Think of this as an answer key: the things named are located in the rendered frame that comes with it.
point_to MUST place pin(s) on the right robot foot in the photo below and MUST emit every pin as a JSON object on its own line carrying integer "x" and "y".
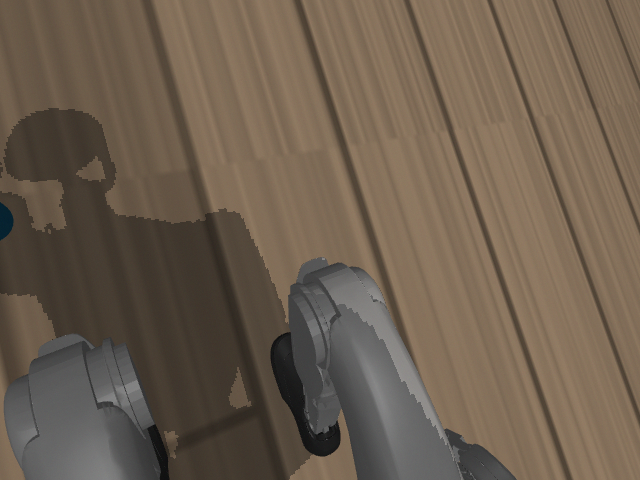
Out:
{"x": 291, "y": 389}

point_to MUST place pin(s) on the right robot hand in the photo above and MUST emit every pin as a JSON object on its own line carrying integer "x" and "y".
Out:
{"x": 476, "y": 463}

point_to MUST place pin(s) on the can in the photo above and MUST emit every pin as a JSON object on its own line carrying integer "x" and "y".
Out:
{"x": 6, "y": 221}

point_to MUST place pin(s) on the left robot foot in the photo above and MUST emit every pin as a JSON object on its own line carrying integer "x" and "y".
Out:
{"x": 160, "y": 451}

